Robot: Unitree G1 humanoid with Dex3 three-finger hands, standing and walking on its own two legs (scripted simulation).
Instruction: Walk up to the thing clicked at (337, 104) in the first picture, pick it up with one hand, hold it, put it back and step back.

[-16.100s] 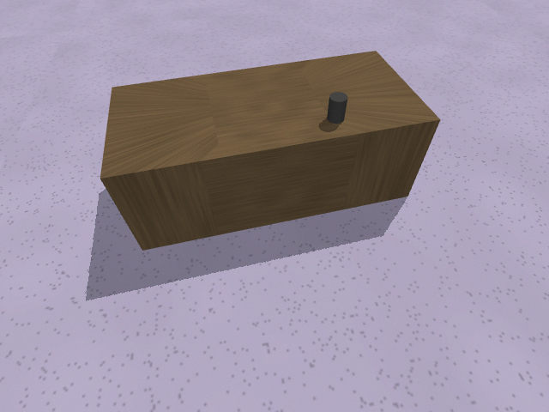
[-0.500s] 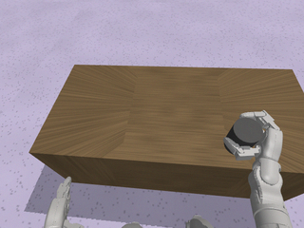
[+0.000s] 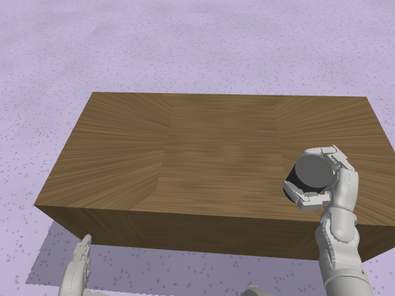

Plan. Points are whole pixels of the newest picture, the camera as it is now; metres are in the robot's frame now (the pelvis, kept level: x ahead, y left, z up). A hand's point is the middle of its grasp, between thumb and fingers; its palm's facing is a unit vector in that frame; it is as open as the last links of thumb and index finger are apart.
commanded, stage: hold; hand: right
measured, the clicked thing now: (305, 180) +0.34 -0.19 +0.03
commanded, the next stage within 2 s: none
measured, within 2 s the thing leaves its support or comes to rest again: neither
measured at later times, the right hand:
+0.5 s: hand (303, 180) +0.34 -0.18 +0.04, palm faces +0.31 +0.95 +0.00, open 9.7 cm
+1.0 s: hand (312, 176) +0.35 -0.20 +0.04, palm faces +0.33 +0.94 +0.01, open 9.7 cm
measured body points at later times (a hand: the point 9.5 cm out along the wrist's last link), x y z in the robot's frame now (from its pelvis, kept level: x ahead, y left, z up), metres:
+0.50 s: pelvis +0.00 +0.01 +0.00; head +0.04 +0.00 +0.45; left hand +0.16 +0.27 -0.03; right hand +0.31 -0.23 +0.04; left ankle -0.01 +0.14 -0.70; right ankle +0.05 -0.12 -0.70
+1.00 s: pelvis +0.00 +0.00 +0.00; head +0.05 -0.01 +0.45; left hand +0.16 +0.27 -0.03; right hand +0.33 -0.25 +0.04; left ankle -0.01 +0.14 -0.70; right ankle +0.05 -0.12 -0.70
